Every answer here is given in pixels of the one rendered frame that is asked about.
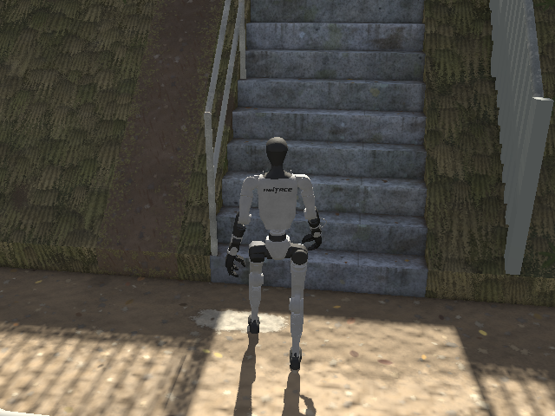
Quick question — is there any left robot hand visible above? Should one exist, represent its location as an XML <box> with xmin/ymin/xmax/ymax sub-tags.
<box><xmin>225</xmin><ymin>252</ymin><xmax>245</xmax><ymax>277</ymax></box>

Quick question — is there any right robot forearm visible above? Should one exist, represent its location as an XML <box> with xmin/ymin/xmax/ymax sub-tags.
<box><xmin>308</xmin><ymin>207</ymin><xmax>322</xmax><ymax>237</ymax></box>

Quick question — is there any left robot forearm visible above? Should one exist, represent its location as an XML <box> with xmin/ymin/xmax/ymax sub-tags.
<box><xmin>227</xmin><ymin>211</ymin><xmax>246</xmax><ymax>256</ymax></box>

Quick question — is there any right robot thigh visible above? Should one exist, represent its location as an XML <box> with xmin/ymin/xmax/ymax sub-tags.
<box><xmin>289</xmin><ymin>243</ymin><xmax>308</xmax><ymax>314</ymax></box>

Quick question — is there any robot left foot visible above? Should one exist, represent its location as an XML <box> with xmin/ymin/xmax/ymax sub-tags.
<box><xmin>248</xmin><ymin>315</ymin><xmax>260</xmax><ymax>334</ymax></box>

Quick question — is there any robot left upper arm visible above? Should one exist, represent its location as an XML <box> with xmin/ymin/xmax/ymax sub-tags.
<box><xmin>238</xmin><ymin>175</ymin><xmax>259</xmax><ymax>225</ymax></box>

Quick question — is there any robot right upper arm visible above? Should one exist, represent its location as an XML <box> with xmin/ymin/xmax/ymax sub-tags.
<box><xmin>295</xmin><ymin>174</ymin><xmax>317</xmax><ymax>220</ymax></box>

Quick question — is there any right robot hand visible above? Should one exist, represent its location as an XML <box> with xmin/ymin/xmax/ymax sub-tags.
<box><xmin>302</xmin><ymin>234</ymin><xmax>322</xmax><ymax>250</ymax></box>

